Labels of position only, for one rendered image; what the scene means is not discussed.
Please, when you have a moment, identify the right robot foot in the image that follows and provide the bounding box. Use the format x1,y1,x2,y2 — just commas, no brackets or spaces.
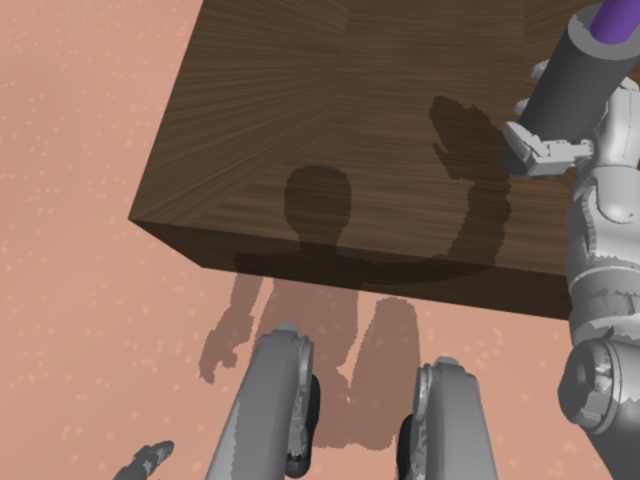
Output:
396,414,413,480

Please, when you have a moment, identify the right robot hand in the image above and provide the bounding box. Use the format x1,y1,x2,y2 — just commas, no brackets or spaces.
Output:
502,59,640,178

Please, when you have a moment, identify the bottle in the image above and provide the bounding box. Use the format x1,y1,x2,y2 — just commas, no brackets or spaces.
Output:
502,0,640,181

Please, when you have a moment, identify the right robot arm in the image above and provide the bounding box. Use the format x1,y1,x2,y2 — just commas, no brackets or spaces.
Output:
558,165,640,480

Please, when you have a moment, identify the left robot hand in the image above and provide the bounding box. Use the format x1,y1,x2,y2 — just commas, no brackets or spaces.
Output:
113,441,174,480

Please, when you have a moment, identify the left robot foot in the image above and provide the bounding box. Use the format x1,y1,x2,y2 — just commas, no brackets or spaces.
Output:
285,374,320,479

